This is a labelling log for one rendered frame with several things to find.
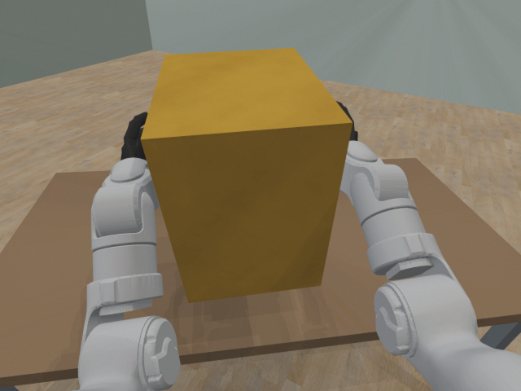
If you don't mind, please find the left robot forearm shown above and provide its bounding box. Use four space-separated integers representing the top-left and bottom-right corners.
78 158 164 384

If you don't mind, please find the right robot upper arm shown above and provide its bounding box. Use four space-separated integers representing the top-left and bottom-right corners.
374 274 521 391

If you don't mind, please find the right robot forearm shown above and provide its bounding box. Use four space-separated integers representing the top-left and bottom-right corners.
339 141 478 333

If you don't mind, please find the carton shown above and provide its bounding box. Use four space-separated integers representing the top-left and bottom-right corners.
140 48 352 303

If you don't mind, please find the table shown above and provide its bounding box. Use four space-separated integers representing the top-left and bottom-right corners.
0 158 521 391

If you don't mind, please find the left robot hand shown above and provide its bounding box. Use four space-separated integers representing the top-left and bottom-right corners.
120 112 148 160

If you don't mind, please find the left robot upper arm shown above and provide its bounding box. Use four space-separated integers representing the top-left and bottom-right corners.
72 315 181 391

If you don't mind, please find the right robot hand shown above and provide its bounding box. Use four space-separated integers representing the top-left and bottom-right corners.
336 101 358 141

